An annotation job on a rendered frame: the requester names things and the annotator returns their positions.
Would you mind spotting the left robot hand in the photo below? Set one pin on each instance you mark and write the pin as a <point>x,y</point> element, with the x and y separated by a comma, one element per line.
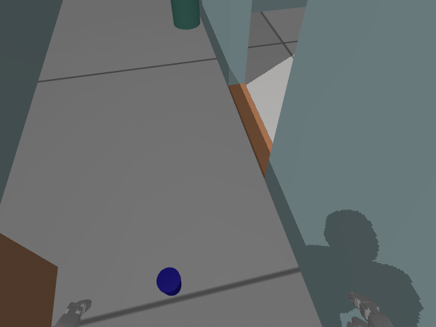
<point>71,318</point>

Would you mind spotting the right robot hand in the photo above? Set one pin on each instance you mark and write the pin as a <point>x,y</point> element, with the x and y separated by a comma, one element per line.
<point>369,310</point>

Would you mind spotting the cup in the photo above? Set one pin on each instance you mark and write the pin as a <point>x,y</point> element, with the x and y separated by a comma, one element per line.
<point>169,281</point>

